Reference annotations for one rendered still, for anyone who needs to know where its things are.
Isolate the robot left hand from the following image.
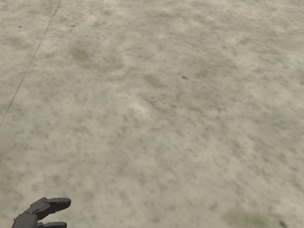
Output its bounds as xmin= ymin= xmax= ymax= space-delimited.
xmin=12 ymin=197 xmax=71 ymax=228

